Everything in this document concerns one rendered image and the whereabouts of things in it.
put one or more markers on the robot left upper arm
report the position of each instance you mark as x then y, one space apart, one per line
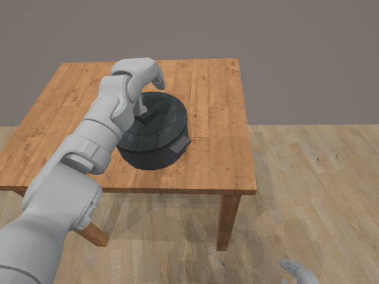
31 246

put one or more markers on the left robot forearm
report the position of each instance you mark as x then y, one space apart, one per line
88 149

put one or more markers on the robot left hand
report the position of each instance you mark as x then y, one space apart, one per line
148 71

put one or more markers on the knob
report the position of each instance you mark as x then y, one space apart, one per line
146 117

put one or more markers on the table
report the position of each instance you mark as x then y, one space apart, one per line
218 161

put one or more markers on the lid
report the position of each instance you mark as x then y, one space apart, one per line
161 131

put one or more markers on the robot right hand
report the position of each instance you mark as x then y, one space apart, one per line
304 276

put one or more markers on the pot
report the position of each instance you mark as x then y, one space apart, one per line
158 159

